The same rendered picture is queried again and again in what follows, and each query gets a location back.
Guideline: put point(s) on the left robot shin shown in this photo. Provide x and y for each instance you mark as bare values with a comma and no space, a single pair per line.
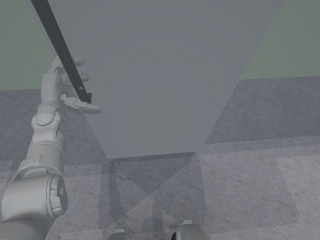
119,231

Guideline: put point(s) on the robot left hand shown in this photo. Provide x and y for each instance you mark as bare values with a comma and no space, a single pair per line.
53,88

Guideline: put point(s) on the fridge door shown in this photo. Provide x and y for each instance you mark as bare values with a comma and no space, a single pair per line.
161,71

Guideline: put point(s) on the right robot shin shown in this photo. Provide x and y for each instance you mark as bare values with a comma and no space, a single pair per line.
186,222

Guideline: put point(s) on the robot left upper arm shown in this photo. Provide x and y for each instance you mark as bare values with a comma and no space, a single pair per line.
31,206

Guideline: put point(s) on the robot shin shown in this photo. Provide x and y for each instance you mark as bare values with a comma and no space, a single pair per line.
119,231
186,222

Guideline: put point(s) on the left robot forearm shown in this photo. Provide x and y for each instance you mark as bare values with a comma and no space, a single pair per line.
46,151

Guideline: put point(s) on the handle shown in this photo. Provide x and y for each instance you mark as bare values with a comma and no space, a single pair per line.
49,22

